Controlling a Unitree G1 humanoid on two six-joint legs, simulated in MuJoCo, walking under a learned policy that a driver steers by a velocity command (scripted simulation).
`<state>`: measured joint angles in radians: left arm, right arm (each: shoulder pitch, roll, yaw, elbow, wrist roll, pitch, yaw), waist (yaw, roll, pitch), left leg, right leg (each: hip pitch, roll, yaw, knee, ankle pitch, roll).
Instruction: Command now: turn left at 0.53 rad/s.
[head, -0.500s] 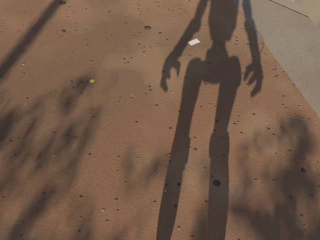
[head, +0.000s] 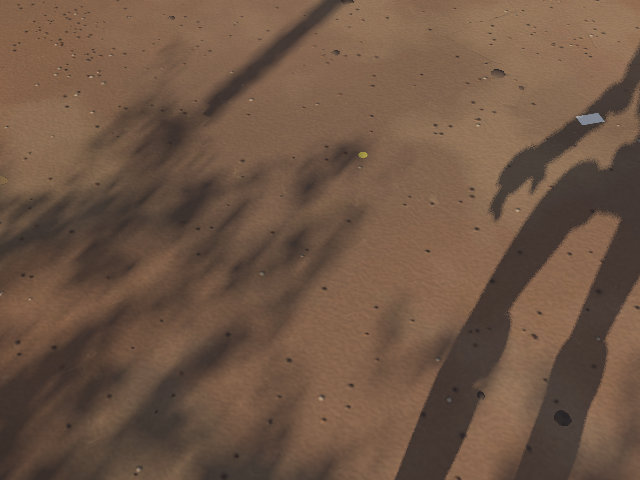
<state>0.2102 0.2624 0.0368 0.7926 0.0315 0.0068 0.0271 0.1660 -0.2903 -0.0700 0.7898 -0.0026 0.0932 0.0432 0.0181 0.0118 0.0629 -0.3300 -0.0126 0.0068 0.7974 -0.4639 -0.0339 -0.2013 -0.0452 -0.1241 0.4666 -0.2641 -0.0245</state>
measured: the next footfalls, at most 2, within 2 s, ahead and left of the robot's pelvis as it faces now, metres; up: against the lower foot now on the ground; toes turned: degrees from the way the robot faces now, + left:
left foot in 0.08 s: +0.01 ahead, +0.11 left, +0.00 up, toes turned +3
right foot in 0.56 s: -0.01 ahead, -0.07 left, +0.00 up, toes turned -3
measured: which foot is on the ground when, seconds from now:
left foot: up 0.00-0.06, down 0.08-0.56, up 0.58-1.00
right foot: down 0.00-0.08, up 0.10-0.54, down 0.56-1.00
